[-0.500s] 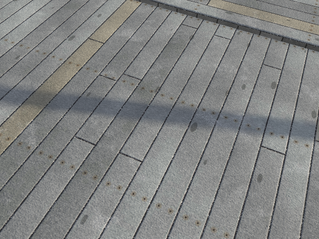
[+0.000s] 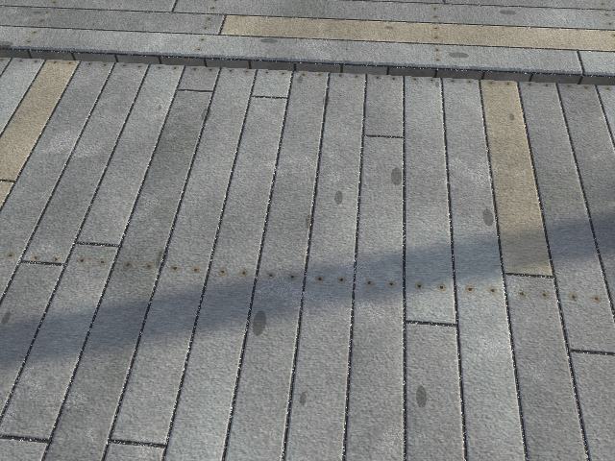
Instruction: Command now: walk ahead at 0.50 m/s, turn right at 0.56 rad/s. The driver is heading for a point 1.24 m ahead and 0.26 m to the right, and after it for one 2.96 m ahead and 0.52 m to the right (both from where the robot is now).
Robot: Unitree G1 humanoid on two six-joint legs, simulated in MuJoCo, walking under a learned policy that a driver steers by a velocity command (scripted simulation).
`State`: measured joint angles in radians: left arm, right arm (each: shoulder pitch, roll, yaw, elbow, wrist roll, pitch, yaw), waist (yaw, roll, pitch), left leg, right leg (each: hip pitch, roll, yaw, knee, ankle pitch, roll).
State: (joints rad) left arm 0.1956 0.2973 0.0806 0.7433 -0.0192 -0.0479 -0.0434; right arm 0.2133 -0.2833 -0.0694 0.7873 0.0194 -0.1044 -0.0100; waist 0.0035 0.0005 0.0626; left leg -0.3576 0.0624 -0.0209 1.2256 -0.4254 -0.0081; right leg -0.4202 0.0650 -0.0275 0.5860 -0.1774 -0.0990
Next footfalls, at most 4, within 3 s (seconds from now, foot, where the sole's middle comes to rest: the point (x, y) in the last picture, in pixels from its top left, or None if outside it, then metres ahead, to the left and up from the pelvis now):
0.38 left None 0.40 0.12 -0.76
0.88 right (439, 399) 0.57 -0.24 -0.76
1.40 left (389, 256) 0.94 -0.16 -0.76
1.88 right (499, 221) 1.06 -0.46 -0.76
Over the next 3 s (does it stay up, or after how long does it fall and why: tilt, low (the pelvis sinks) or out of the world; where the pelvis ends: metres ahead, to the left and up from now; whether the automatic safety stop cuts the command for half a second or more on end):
stays up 1.12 -0.33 0.02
